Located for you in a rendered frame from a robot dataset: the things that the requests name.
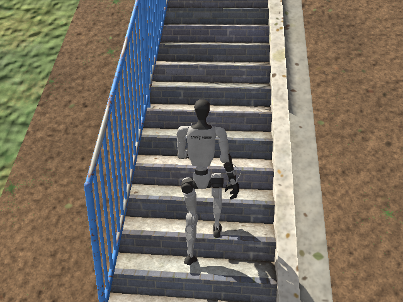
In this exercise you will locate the right robot hand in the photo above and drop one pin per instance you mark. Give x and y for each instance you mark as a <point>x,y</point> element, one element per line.
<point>234,191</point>

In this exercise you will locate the robot right upper arm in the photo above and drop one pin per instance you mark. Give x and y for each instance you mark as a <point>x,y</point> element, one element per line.
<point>223,144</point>

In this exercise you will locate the right robot thigh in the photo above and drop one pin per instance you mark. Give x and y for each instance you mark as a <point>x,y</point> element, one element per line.
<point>217,180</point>

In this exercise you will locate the robot left upper arm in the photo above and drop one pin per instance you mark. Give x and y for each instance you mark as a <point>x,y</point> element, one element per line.
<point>181,141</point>

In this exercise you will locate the right robot forearm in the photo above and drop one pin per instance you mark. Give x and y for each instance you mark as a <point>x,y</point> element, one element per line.
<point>230,171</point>

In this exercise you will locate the robot left foot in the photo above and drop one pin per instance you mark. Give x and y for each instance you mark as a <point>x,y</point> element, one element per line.
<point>188,260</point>

